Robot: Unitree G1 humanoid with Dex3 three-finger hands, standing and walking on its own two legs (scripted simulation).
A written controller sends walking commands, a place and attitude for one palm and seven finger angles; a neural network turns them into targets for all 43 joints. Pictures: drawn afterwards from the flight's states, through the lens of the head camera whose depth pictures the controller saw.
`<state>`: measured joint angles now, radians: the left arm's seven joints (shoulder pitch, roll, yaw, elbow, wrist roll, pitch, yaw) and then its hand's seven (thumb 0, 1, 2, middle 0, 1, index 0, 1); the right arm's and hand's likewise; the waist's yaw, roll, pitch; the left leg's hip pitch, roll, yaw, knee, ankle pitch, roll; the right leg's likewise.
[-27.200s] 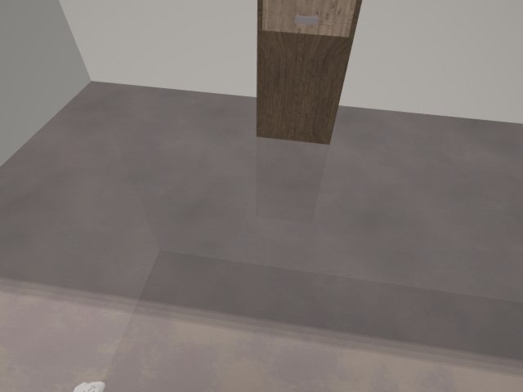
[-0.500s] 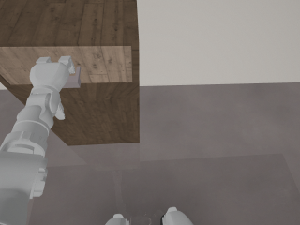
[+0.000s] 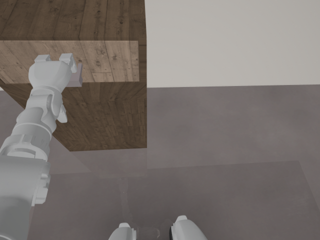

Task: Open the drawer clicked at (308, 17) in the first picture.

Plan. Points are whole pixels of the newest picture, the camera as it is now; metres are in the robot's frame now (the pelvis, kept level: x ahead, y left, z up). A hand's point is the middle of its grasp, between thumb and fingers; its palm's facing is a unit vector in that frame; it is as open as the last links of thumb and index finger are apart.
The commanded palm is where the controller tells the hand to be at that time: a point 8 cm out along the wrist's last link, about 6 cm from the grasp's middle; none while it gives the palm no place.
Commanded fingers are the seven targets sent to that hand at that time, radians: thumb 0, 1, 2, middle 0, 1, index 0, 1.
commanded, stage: lower the fingers behind the handle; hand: left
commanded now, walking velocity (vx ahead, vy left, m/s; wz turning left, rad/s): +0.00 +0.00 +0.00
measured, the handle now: (63, 73) +0.56 +0.24 +0.02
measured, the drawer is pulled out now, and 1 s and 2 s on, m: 0.00 0.00 0.00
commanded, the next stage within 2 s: lift the fingers back up to retry in 0.54 s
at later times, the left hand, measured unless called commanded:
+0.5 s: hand (60, 89) +0.50 +0.24 +0.02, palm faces -0.06 +0.01 -1.00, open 13.9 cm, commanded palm +0.49 +0.23 +0.05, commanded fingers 0.00 -0.50 0.30 -0.30 -1.20 -0.30 -1.20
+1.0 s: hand (60, 85) +0.50 +0.23 +0.04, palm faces -0.07 -0.02 -1.00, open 13.9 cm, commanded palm +0.49 +0.23 +0.10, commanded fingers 0.00 -0.50 0.30 -0.30 -1.20 -0.30 -1.20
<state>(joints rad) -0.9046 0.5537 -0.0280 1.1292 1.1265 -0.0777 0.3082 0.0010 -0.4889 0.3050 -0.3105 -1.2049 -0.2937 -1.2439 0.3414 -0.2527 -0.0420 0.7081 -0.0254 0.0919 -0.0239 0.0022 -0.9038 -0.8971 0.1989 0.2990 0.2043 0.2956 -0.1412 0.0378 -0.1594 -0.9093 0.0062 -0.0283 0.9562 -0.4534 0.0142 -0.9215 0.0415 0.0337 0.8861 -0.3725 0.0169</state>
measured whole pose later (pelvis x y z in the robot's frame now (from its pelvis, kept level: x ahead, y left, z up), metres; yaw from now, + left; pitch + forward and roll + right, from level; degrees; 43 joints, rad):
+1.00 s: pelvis -0.01 +0.01 +0.00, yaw +0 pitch +23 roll -3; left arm -0.90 0.57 -0.03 1.06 1.10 -0.11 0.25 0.00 -0.49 0.30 -0.30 -1.19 -0.30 -1.19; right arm 0.38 -0.25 -0.04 0.71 -0.02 0.07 -0.04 0.00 -0.90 -0.90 0.20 0.30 0.20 0.30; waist -0.15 0.05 -0.14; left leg -0.90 0.01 -0.03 0.94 -0.44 0.02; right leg -0.90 0.04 0.03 0.85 -0.35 0.02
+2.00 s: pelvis +0.02 +0.00 +0.02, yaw +0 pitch +19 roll -1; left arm -0.83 0.55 -0.01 1.01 1.11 -0.11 0.22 0.00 -0.49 0.30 -0.32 -1.20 -0.32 -1.20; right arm 0.37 -0.25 -0.06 0.69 -0.01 0.11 -0.02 0.00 -0.90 -0.90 0.20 0.30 0.20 0.30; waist -0.12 0.05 -0.13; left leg -0.71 0.01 -0.01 0.80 -0.42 0.01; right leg -0.74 0.04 0.05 0.75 -0.34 0.01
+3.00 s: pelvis +0.02 +0.00 +0.02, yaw +0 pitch +20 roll -2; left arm -0.89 0.55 -0.01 1.05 1.11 -0.10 0.25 0.00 -0.49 0.31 -0.33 -1.20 -0.33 -1.22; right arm 0.35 -0.25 -0.05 0.71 -0.02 0.12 -0.01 0.00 -0.90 -0.90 0.20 0.30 0.20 0.30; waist -0.13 0.05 -0.14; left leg -0.76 0.01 -0.02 0.83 -0.43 0.02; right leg -0.77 0.04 0.04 0.76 -0.34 0.02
